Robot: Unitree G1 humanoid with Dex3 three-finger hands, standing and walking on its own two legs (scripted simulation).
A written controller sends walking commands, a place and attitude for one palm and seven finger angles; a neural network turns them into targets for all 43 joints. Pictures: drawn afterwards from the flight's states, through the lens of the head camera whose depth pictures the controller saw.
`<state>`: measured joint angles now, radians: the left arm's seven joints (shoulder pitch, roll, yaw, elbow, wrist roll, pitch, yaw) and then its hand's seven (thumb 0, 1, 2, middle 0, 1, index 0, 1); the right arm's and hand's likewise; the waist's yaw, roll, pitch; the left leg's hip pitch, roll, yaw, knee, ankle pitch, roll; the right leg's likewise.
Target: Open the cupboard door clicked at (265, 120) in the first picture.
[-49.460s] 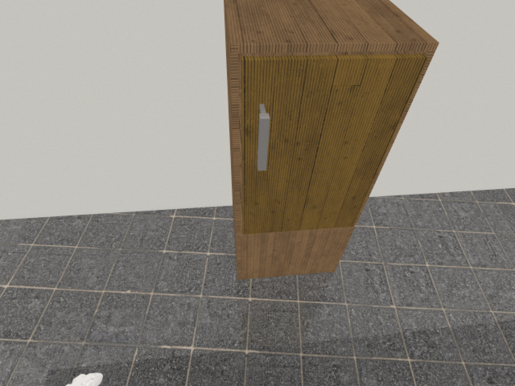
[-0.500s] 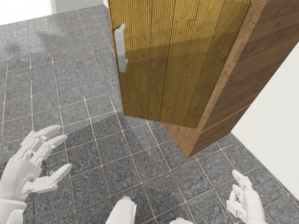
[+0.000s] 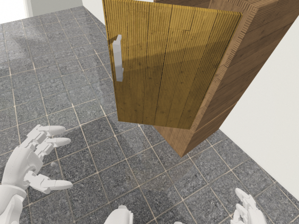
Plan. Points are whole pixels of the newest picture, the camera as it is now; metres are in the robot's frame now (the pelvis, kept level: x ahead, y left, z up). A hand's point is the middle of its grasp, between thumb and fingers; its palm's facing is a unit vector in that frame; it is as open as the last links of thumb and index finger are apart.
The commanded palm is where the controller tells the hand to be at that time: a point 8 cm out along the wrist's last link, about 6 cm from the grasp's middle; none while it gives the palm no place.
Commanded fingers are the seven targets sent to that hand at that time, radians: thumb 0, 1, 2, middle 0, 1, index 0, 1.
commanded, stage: raise the hand with hooked fingers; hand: left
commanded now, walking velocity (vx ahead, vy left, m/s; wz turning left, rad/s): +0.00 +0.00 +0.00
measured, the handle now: (119, 59) +0.60 +0.14 +0.08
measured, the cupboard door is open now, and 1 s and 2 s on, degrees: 47 47 47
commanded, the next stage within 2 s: move the hooked fingers beside the handle in 0.98 s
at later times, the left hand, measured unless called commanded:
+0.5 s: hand (26, 135) +0.28 +0.30 +0.10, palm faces -0.01 -1.00 -0.05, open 14.0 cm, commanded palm +0.25 +0.34 +0.11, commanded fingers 0.00 -0.50 0.30 -0.30 -1.20 -0.30 -1.20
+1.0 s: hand (47, 133) +0.29 +0.25 +0.10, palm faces -0.02 -1.00 -0.03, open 14.0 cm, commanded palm +0.27 +0.30 +0.11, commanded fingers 0.00 -0.50 0.30 -0.30 -1.20 -0.30 -1.20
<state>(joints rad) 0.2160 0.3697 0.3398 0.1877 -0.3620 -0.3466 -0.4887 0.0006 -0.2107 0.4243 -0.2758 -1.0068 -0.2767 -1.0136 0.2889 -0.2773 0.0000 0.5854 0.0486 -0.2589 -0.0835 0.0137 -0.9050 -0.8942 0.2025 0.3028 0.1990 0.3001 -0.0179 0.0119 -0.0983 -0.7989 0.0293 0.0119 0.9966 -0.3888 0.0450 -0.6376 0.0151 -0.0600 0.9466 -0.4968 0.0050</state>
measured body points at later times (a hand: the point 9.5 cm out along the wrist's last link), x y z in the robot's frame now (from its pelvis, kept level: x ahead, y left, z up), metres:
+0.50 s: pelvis +0.00 +0.01 +0.02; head +0.03 +0.04 +0.47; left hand +0.28 +0.35 +0.11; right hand +0.17 -0.22 -0.05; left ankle +0.06 +0.09 -0.68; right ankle -0.01 -0.13 -0.68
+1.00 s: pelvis +0.01 -0.02 +0.02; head +0.04 -0.02 +0.47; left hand +0.29 +0.31 +0.11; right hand +0.16 -0.27 -0.06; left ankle +0.06 +0.09 -0.68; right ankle -0.01 -0.13 -0.68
